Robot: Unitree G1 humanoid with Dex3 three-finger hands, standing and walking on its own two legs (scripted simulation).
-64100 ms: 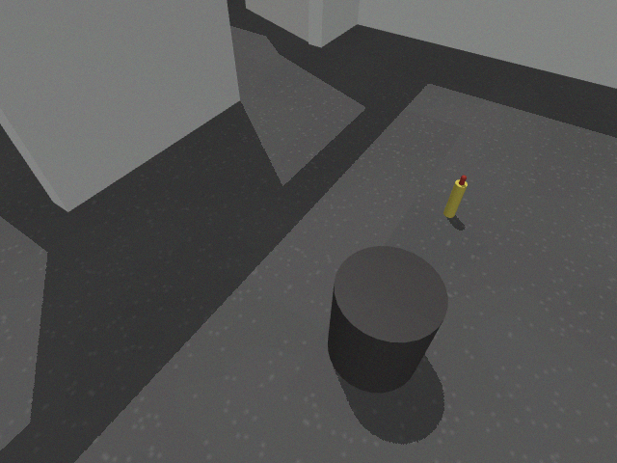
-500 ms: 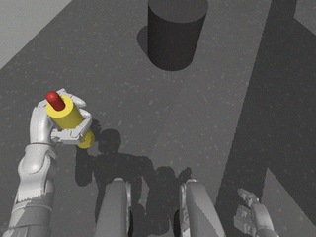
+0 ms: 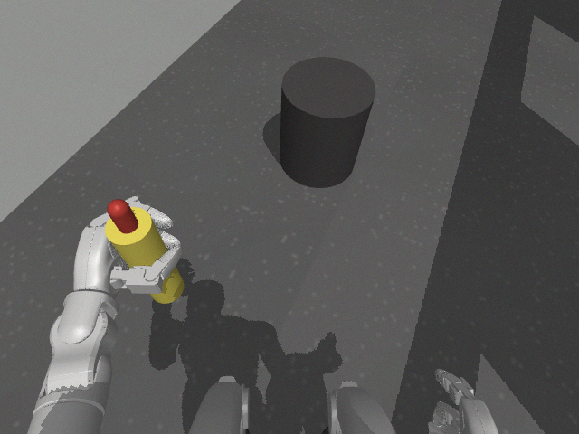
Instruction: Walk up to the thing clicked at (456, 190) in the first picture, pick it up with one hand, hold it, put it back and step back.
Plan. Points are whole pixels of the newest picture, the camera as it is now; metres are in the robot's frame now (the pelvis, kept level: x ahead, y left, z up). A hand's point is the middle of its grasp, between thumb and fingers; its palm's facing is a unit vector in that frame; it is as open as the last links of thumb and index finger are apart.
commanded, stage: lift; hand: left
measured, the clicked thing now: (146, 254) +0.34 +0.20 +0.03
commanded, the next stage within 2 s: hold in 0.68 s
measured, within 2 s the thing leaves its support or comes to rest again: neither
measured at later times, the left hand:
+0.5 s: hand (156, 231) +0.35 +0.17 +0.09, palm faces -0.01 -1.00 +0.00, open 6.8 cm
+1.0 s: hand (160, 217) +0.35 +0.16 +0.11, palm faces -0.01 -1.00 +0.01, open 6.8 cm
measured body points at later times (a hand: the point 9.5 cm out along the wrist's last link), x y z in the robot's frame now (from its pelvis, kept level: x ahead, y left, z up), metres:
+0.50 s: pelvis +0.02 +0.00 +0.05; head +0.08 +0.00 +0.49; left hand +0.34 +0.22 +0.09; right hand +0.15 -0.25 -0.06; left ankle +0.04 +0.12 -0.63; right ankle +0.03 -0.13 -0.63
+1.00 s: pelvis +0.03 -0.01 +0.06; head +0.08 -0.01 +0.51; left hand +0.35 +0.21 +0.11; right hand +0.16 -0.26 -0.04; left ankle +0.04 +0.12 -0.63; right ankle +0.03 -0.13 -0.63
